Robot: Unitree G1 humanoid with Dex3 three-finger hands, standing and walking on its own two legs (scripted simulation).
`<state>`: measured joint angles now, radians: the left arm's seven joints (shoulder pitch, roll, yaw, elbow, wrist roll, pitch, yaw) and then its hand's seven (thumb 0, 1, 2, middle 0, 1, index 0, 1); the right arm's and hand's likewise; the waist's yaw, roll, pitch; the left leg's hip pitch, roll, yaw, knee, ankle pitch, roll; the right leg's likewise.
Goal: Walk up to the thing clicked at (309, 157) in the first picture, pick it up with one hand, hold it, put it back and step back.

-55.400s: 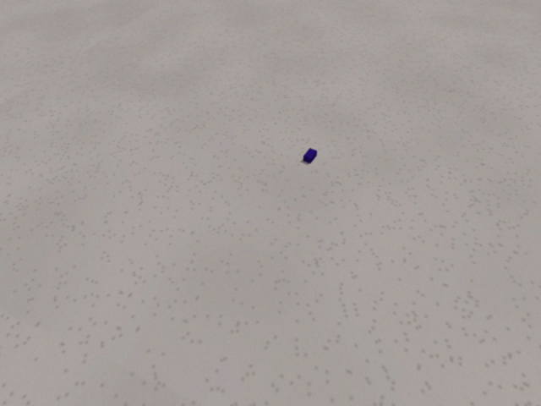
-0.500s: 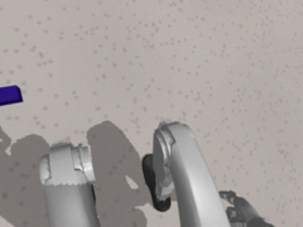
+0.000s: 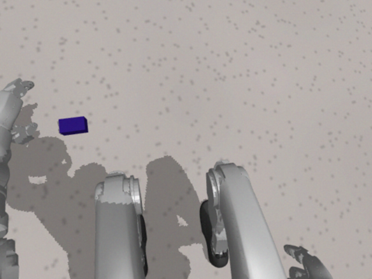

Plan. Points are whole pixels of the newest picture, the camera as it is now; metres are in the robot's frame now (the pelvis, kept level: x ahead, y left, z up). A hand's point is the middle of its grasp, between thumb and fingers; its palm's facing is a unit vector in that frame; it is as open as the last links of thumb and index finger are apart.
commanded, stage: home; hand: left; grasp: from above
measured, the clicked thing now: (73, 126) +0.49 +0.32 -0.38
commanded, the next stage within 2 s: none
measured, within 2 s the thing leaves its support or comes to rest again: rests again in 0.26 s
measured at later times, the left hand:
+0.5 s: hand out of the picture +0.26 +0.26 +0.10, palm faces +0.05 -0.92 -0.39, open 7.4 cm
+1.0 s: hand out of the picture +0.22 +0.20 +0.27, palm faces +0.20 -0.96 -0.20, open 7.4 cm
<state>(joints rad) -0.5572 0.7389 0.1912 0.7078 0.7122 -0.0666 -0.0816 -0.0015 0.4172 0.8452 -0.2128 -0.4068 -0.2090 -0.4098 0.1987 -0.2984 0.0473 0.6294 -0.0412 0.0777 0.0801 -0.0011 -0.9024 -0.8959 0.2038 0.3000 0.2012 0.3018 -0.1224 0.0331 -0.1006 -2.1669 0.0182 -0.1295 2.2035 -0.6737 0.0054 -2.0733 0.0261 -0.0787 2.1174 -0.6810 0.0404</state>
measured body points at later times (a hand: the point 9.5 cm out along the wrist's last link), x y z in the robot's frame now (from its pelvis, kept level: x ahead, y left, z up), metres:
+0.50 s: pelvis +0.02 +0.00 +0.20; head +0.13 +0.05 +0.63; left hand +0.25 +0.30 +0.13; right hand +0.24 -0.21 +0.12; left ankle +0.08 +0.12 -0.36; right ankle +0.10 -0.13 -0.36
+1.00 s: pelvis +0.08 +0.00 +0.32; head +0.10 +0.01 +0.77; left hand +0.20 +0.25 +0.29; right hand +0.26 -0.22 +0.25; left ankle +0.07 +0.12 -0.36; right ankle +0.09 -0.13 -0.36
